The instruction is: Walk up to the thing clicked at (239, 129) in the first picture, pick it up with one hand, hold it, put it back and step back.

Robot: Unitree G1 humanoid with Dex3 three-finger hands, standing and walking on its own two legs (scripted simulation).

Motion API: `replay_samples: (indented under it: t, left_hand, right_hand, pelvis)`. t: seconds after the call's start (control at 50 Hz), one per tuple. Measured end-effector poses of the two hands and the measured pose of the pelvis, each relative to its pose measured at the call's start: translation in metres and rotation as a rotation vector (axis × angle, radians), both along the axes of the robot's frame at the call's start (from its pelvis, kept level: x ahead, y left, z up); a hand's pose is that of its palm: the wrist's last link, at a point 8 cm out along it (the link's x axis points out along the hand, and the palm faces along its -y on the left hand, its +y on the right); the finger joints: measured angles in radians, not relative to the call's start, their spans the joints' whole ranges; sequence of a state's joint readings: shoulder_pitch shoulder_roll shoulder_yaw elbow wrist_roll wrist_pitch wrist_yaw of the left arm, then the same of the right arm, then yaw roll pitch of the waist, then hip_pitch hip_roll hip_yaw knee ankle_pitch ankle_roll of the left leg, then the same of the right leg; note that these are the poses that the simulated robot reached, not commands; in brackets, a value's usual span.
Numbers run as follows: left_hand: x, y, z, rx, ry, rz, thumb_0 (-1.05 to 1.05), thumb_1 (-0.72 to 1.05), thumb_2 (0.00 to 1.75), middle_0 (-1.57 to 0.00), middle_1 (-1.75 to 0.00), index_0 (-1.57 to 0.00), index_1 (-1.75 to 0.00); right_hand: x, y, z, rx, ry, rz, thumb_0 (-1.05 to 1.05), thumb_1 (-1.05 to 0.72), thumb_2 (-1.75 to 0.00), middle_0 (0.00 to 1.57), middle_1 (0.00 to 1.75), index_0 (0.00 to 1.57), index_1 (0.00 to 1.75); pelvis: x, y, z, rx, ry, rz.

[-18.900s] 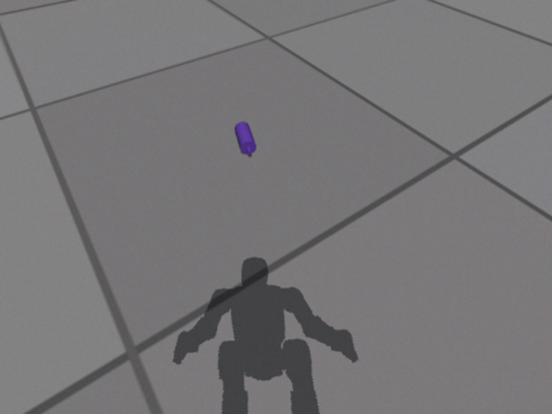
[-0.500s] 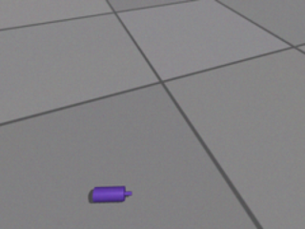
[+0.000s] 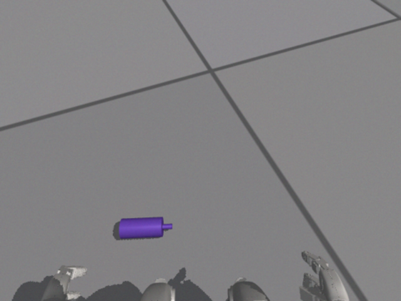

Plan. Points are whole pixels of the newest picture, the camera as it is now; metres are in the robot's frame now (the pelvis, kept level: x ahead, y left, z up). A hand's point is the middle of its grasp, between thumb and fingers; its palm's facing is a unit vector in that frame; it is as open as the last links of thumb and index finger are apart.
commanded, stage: rise first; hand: left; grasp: from above
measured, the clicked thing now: (147, 227) +0.43 +0.23 -0.68
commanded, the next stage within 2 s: none
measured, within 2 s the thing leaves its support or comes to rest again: neither
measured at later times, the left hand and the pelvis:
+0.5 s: hand out of the picture +0.14 +0.26 -0.19, palm faces -0.20 -0.85 -0.50, open 14.2 cm; pelvis +0.00 +0.00 -0.06, yaw +0 degrees
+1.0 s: hand (106, 260) +0.25 +0.30 -0.38, palm faces -0.44 -0.41 -0.80, open 14.2 cm; pelvis -0.07 +0.00 -0.25, yaw -2 degrees
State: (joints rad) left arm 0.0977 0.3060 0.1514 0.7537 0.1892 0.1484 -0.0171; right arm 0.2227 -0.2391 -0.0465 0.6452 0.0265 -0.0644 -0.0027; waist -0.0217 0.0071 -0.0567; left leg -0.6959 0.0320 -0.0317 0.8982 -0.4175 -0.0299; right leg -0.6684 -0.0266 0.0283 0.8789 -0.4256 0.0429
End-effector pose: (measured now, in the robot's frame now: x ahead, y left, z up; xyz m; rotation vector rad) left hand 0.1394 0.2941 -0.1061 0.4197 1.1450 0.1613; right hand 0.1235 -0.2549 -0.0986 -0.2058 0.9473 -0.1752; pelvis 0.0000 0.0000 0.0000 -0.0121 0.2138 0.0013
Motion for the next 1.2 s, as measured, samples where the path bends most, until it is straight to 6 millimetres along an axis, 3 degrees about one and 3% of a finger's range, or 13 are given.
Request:
replay_samples:
  t: [0.12,0.26,0.56,0.66,0.74,0.88,1.02,1.1,1.2]
  left_hand:
    - [0.002,0.003,-0.014,0.036,-0.022,-0.037,0.0,-0.49,1.01,-0.08,-1.05,-0.07,-1.06]
    - [0.006,0.003,-0.022,0.064,-0.024,-0.072,-0.01,-0.53,1.01,-0.07,-1.05,-0.06,-1.06]
    - [-0.002,0.004,-0.052,0.12,-0.024,-0.16,-0.01,-0.55,0.97,-0.09,-1.06,-0.08,-1.06]
    - [0.006,0.016,-0.085,0.184,-0.023,-0.253,-0.01,-0.57,0.97,-0.1,-1.05,-0.09,-1.05]
    - [0.028,0.025,-0.121,0.245,-0.052,-0.374,-0.01,-0.58,0.99,-0.1,-1.03,-0.09,-1.04]
    - [0.085,0.022,-0.176,0.375,-0.192,-0.596,-0.01,-0.59,1.01,-0.12,-1.02,-0.1,-1.04]
    - [0.127,0.019,-0.228,0.481,-0.213,-0.712,-0.01,-0.59,1.02,-0.11,-1.05,-0.09,-1.06]
    - [0.142,0.016,-0.253,0.513,-0.217,-0.79,-0.01,-0.59,1.03,-0.11,-1.05,-0.09,-1.07]
    - [0.156,0.015,-0.277,0.543,-0.237,-0.879,0.0,-0.58,1.03,-0.1,-1.05,-0.09,-1.06]
  right_hand:
    - [0.028,0.002,-0.011,-0.027,-0.061,0.039,0.01,-0.92,-0.9,0.2,0.3,0.2,0.3]
    - [0.05,0.006,-0.021,-0.03,-0.113,0.061,0.01,-0.92,-0.9,0.2,0.3,0.2,0.3]
    - [0.053,0.01,-0.054,-0.027,-0.147,0.102,0.01,-0.94,-0.91,0.2,0.3,0.2,0.3]
    - [0.05,0.008,-0.081,-0.039,-0.158,0.13,0.01,-0.95,-0.91,0.21,0.3,0.2,0.3]
    - [0.046,0.003,-0.117,-0.057,-0.15,0.145,0.01,-0.96,-0.91,0.21,0.3,0.21,0.3]
    - [0.024,-0.008,-0.198,-0.07,-0.065,0.128,0.01,-0.97,-0.91,0.21,0.3,0.21,0.3]
    - [-0.027,-0.015,-0.276,-0.044,0.087,0.093,0.01,-0.96,-0.91,0.2,0.3,0.2,0.3]
    - [-0.064,-0.019,-0.309,-0.037,0.189,0.066,0.01,-0.96,-0.91,0.2,0.3,0.2,0.3]
    - [-0.106,-0.023,-0.335,-0.047,0.293,0.036,0.01,-0.95,-0.91,0.2,0.3,0.2,0.3]
  pelvis:
    - [0.004,0.0,-0.02,-0.007,0.05,0.005]
    - [0.008,-0.001,-0.036,-0.015,0.091,0.008]
    - [-0.004,-0.001,-0.074,-0.029,0.169,0.012]
    - [-0.016,-0.001,-0.101,-0.031,0.215,0.012]
    - [-0.028,0.0,-0.134,-0.03,0.266,0.009]
    - [-0.048,0.0,-0.2,-0.032,0.342,-0.002]
    - [-0.069,-0.001,-0.256,-0.035,0.372,-0.016]
    - [-0.079,-0.002,-0.282,-0.037,0.372,-0.024]
    - [-0.089,-0.003,-0.31,-0.043,0.359,-0.033]
